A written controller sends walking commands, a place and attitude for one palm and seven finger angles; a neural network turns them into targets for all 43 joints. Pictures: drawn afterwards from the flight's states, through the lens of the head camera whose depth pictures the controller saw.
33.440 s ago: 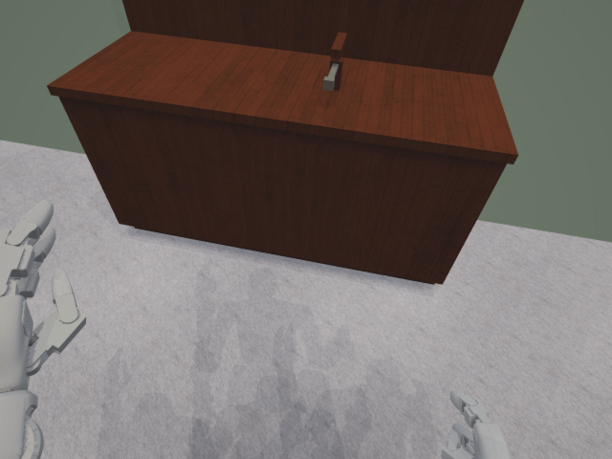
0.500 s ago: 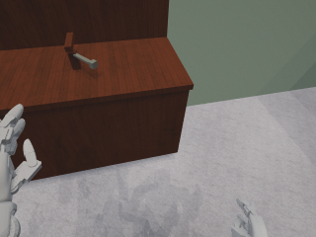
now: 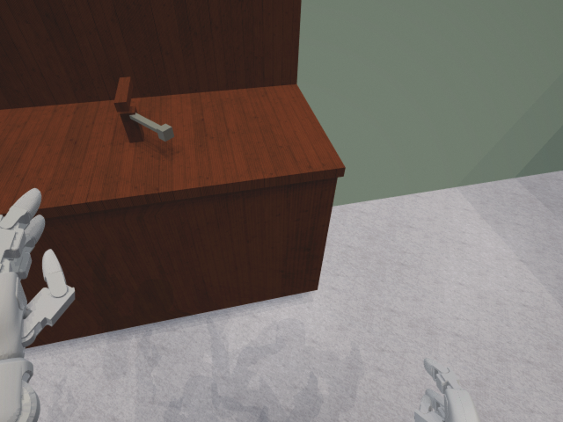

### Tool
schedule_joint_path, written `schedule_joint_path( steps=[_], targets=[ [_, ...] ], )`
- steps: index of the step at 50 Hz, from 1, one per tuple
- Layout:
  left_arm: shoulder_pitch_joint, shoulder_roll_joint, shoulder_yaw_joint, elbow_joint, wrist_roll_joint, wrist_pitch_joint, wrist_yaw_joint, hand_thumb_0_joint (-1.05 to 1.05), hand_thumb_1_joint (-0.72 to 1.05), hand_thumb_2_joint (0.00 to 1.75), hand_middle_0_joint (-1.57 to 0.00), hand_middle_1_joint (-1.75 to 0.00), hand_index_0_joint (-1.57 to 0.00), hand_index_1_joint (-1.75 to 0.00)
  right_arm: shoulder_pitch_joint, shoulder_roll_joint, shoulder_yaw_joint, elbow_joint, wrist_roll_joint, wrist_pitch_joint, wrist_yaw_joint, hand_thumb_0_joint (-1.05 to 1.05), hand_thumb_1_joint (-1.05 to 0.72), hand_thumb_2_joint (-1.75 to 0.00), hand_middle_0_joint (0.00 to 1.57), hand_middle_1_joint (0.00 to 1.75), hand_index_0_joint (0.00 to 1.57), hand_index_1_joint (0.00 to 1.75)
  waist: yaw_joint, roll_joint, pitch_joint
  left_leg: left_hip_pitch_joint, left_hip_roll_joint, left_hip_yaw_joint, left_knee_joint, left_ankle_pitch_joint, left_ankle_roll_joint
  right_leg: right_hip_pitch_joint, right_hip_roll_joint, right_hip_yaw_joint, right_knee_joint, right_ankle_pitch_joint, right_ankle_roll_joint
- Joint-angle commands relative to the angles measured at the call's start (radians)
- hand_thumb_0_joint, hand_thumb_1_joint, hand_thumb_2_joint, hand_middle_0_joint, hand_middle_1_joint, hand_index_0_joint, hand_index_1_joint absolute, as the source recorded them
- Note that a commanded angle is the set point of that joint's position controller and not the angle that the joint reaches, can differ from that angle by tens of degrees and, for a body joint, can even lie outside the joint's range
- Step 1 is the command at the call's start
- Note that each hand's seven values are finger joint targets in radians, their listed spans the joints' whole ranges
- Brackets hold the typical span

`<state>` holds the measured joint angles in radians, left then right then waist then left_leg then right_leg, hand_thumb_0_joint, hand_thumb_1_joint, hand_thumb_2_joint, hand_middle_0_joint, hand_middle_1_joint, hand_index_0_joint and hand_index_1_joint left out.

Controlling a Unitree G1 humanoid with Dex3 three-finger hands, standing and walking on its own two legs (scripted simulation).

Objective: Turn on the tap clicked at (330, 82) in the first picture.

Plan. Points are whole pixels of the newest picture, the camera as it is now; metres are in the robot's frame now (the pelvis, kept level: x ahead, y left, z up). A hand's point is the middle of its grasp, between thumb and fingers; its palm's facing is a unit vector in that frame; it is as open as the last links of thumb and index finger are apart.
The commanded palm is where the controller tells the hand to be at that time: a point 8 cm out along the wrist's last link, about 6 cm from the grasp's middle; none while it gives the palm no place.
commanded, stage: take the last steps up to it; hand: left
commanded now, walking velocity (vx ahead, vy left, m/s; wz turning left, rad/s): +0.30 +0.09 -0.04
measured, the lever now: (165, 132) +0.73 +0.34 +0.02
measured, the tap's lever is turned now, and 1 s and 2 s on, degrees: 40 40 40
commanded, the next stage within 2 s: come to a stop and stand still in 0.80 s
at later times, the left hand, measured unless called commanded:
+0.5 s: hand (120, 189) +0.35 +0.25 +0.17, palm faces +0.38 -0.81 -0.45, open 7.4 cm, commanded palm +0.28 +0.29 +0.18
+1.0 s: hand (122, 125) +0.49 +0.30 +0.18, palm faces +0.42 -0.80 -0.43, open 7.4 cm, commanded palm +0.43 +0.33 +0.18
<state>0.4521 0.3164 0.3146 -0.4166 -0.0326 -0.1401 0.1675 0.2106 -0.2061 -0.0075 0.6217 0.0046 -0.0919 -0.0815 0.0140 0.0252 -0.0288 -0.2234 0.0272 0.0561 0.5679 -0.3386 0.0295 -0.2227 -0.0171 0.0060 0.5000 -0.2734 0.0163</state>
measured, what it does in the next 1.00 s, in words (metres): walks ahead: right foot, then left foot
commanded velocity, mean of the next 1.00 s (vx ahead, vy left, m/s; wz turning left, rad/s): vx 0.18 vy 0.04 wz -0.04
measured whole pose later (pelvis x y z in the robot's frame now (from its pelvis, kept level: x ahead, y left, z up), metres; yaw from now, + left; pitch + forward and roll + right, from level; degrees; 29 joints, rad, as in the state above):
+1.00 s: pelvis +0.26 +0.05 -0.01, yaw -2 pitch -2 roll +2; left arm 0.38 0.41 0.41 -0.45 -0.05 -0.14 0.16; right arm 0.16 -0.15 0.00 0.58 0.02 -0.13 -0.05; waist -0.01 -0.01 0.06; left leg -0.30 0.07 0.09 0.59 -0.24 -0.03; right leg -0.31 -0.02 -0.04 0.78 -0.47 0.02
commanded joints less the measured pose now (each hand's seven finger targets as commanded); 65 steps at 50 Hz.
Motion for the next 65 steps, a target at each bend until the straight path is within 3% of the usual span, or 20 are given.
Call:
schedule_joint_path(
  steps=[1, 5, 10, 12, 14, 15, 19, 24, 25, 26, 27, 30, 34, 39, 42, 44, 48, 53, 56, 65],
  targets=[
    [-0.174, 0.181, 0.107, -0.231, 0.002, -0.071, 0.019, 0.00, 0.90, 0.90, -0.20, -0.30, -0.20, -0.30, -0.123, -0.118, -0.035, -0.150, 0.001, -0.059, -0.010, 0.00, -0.90, -0.90, 0.20, 0.30, 0.20, 0.30, -0.020, 0.109, 0.013, -0.080, 0.102, -0.175, -0.162, -0.163, 0.072, -0.027, -0.002, 0.040, 0.057, -0.020, -0.068],
    [-0.154, 0.190, 0.119, -0.217, -0.003, -0.075, 0.018, 0.00, 0.90, 0.90, -0.20, -0.30, -0.20, -0.30, -0.118, -0.116, -0.036, -0.148, 0.006, -0.059, -0.002, 0.00, -0.90, -0.90, 0.20, 0.30, 0.20, 0.30, -0.017, 0.054, -0.015, -0.099, 0.089, -0.125, -0.046, 0.066, 0.061, 0.033, -0.031, 0.057, 0.093, 0.140, -0.083],
    [-0.105, 0.245, 0.168, -0.242, -0.012, -0.094, 0.010, 0.00, 0.90, 0.90, -0.20, -0.30, -0.20, -0.30, -0.105, -0.097, -0.046, -0.156, 0.020, -0.048, 0.027, 0.00, -0.90, -0.90, 0.20, 0.30, 0.20, 0.30, -0.006, -0.253, -0.082, -0.323, -0.018, 0.044, 0.244, -0.049, -0.010, 0.356, -0.272, 0.344, 0.004, 0.603, -0.211],
    [-0.057, 0.243, 0.189, -0.264, -0.017, -0.103, 0.005, 0.00, 0.90, 0.90, -0.20, -0.30, -0.20, -0.30, -0.101, -0.088, -0.038, -0.150, 0.016, -0.035, 0.030, 0.00, -0.90, -0.90, 0.20, 0.30, 0.20, 0.30, -0.020, -0.134, -0.059, -0.185, 0.006, 0.019, 0.067, -0.080, 0.016, 0.237, -0.237, 0.243, 0.086, 0.566, -0.169],
    [-0.018, 0.238, 0.203, -0.324, -0.037, -0.099, 0.002, 0.00, 0.90, 0.90, -0.20, -0.30, -0.20, -0.30, -0.094, -0.113, -0.037, -0.151, 0.016, -0.027, 0.023, 0.00, -0.90, -0.90, 0.20, 0.30, 0.20, 0.30, -0.058, 0.184, -0.101, 0.226, 0.108, -0.162, -0.137, 0.407, 0.082, -0.116, -0.019, -0.036, 0.423, 0.317, -0.031],
    [-0.038, 0.233, 0.186, -0.365, -0.025, -0.106, 0.006, 0.00, 0.90, 0.90, -0.20, -0.30, -0.20, -0.30, -0.101, -0.110, -0.042, -0.171, 0.016, -0.032, 0.025, 0.00, -0.90, -0.90, 0.20, 0.30, 0.20, 0.30, -0.059, 0.328, -0.084, 0.420, 0.226, -0.314, -0.141, 0.677, 0.113, -0.415, 0.034, -0.093, 0.559, -0.214, -0.008],
    [-0.119, 0.230, 0.163, -0.336, -0.012, -0.091, 0.009, 0.00, 0.90, 0.90, -0.20, -0.30, -0.20, -0.30, -0.057, -0.123, -0.055, -0.144, 0.006, -0.079, 0.038, 0.00, -0.90, -0.90, 0.20, 0.30, 0.20, 0.30, -0.063, 0.148, 0.026, 0.423, 0.242, -0.289, -0.144, 0.659, 0.131, -0.561, -0.026, -0.087, 0.476, -0.262, -0.025],
    [0.027, 0.226, 0.191, -0.205, -0.027, -0.069, -0.004, 0.00, 0.90, 0.90, -0.20, -0.30, -0.20, -0.30, -0.084, -0.124, -0.045, -0.155, 0.003, -0.080, 0.024, 0.00, -0.90, -0.90, 0.20, 0.30, 0.20, 0.30, 0.001, 0.130, -0.065, 0.053, 0.123, -0.023, 0.057, 0.611, 0.065, 0.101, 0.054, -0.194, 0.033, 0.063, -0.047],
    [0.059, 0.226, 0.192, -0.189, -0.025, -0.065, -0.007, 0.00, 0.90, 0.90, -0.20, -0.30, -0.20, -0.30, -0.101, -0.126, -0.048, -0.158, 0.006, -0.070, 0.024, 0.00, -0.90, -0.90, 0.20, 0.30, 0.20, 0.30, 0.026, 0.037, -0.112, -0.110, 0.102, 0.008, 0.260, 0.475, 0.060, 0.315, -0.001, -0.101, -0.004, 0.149, -0.082],
    [0.047, 0.255, 0.208, -0.206, -0.023, -0.068, -0.010, 0.00, 0.90, 0.90, -0.20, -0.30, -0.20, -0.30, -0.085, -0.108, -0.055, -0.164, 0.008, -0.061, 0.030, 0.00, -0.90, -0.90, 0.20, 0.30, 0.20, 0.30, 0.012, -0.226, -0.195, -0.287, 0.000, 0.071, 0.572, 0.228, 0.032, 0.461, -0.208, 0.262, -0.041, 0.230, -0.173],
    [0.025, 0.265, 0.240, -0.246, -0.046, -0.091, -0.025, 0.00, 0.90, 0.90, -0.20, -0.30, -0.20, -0.30, -0.105, -0.132, -0.075, -0.191, 0.011, -0.062, 0.040, 0.00, -0.90, -0.90, 0.20, 0.30, 0.20, 0.30, -0.002, -0.273, -0.212, -0.430, -0.078, -0.046, 0.802, -0.176, 0.007, 0.432, -0.381, 0.640, -0.153, 0.275, -0.248],
    [0.057, 0.249, 0.231, -0.201, -0.035, -0.108, -0.052, 0.00, 0.90, 0.90, -0.20, -0.30, -0.20, -0.30, -0.061, -0.117, -0.061, -0.162, 0.015, -0.039, 0.057, 0.00, -0.90, -0.90, 0.20, 0.30, 0.20, 0.30, -0.018, -0.103, 0.027, -0.442, 0.054, -0.153, 0.770, -0.144, -0.025, 0.094, -0.364, 0.507, -0.226, -0.001, -0.254],
    [-0.134, 0.245, 0.166, -0.333, -0.015, -0.129, -0.034, 0.00, 0.90, 0.90, -0.20, -0.30, -0.20, -0.30, -0.110, -0.083, -0.028, -0.156, 0.006, -0.032, 0.042, 0.00, -0.90, -0.90, 0.20, 0.30, 0.20, 0.30, -0.032, -0.120, -0.007, -0.169, 0.084, -0.040, 0.352, -0.023, -0.015, -0.077, -0.251, 0.127, -0.183, 0.215, -0.178],
    [-0.113, 0.245, 0.159, -0.330, -0.022, -0.094, -0.001, 0.00, 0.90, 0.90, -0.20, -0.30, -0.20, -0.30, -0.111, -0.085, -0.042, -0.162, -0.002, -0.070, 0.012, 0.00, -0.90, -0.90, 0.20, 0.30, 0.20, 0.30, -0.007, -0.052, -0.067, 0.089, -0.019, 0.116, -0.017, 0.146, -0.014, -0.031, -0.153, 0.021, -0.044, 0.053, -0.113],
    [-0.078, 0.215, 0.182, -0.314, -0.020, -0.097, 0.006, 0.00, 0.90, 0.90, -0.20, -0.30, -0.20, -0.30, -0.090, -0.129, -0.061, -0.176, 0.015, -0.061, 0.007, 0.00, -0.90, -0.90, 0.20, 0.30, 0.20, 0.30, -0.018, 0.269, -0.091, 0.253, 0.233, -0.289, -0.192, 0.094, 0.117, -0.256, 0.011, -0.081, 0.310, -0.213, -0.017],
    [-0.090, 0.229, 0.199, -0.227, -0.021, -0.096, 0.004, 0.00, 0.90, 0.90, -0.20, -0.30, -0.20, -0.30, -0.086, -0.120, -0.063, -0.178, 0.028, -0.066, 0.011, 0.00, -0.90, -0.90, 0.20, 0.30, 0.20, 0.30, -0.017, 0.180, -0.021, 0.125, 0.333, -0.449, -0.303, 0.082, 0.198, -0.306, 0.016, -0.017, 0.548, -0.342, -0.016],
    [-0.107, 0.239, 0.183, -0.289, -0.020, -0.067, -0.007, 0.00, 0.90, 0.90, -0.20, -0.30, -0.20, -0.30, -0.111, -0.084, -0.029, -0.170, 0.012, -0.092, 0.023, 0.00, -0.90, -0.90, 0.20, 0.30, 0.20, 0.30, -0.005, 0.192, -0.031, 0.056, 0.233, -0.182, -0.191, 0.383, 0.102, -0.126, -0.012, -0.043, 0.195, -0.176, 0.001],
    [0.003, 0.244, 0.167, -0.336, -0.020, -0.034, -0.021, 0.00, 0.90, 0.90, -0.20, -0.30, -0.20, -0.30, -0.130, -0.073, -0.018, -0.199, -0.004, -0.120, 0.024, 0.00, -0.90, -0.90, 0.20, 0.30, 0.20, 0.30, -0.015, -0.039, -0.123, -0.024, 0.055, 0.010, 0.015, 0.381, -0.053, 0.118, -0.095, 0.119, -0.071, 0.707, -0.044],
    [0.038, 0.246, 0.183, -0.312, -0.029, -0.031, -0.016, 0.00, 0.90, 0.90, -0.20, -0.30, -0.20, -0.30, -0.110, -0.084, -0.032, -0.193, 0.003, -0.107, 0.018, 0.00, -0.90, -0.90, 0.20, 0.30, 0.20, 0.30, 0.002, -0.150, -0.139, -0.062, 0.027, 0.025, 0.031, 0.297, -0.057, 0.189, -0.123, 0.120, -0.027, 0.958, -0.045],
    [0.013, 0.226, 0.160, -0.297, -0.034, -0.031, -0.003, 0.00, 0.90, 0.90, -0.20, -0.30, -0.20, -0.30, -0.137, -0.104, -0.041, -0.188, 0.007, -0.057, -0.025, 0.00, -0.90, -0.90, 0.20, 0.30, 0.20, 0.30, 0.011, 0.010, -0.230, 0.191, 0.096, -0.012, -0.057, 0.734, -0.024, 0.093, -0.035, 0.019, -0.051, 0.601, 0.000]
  ],
)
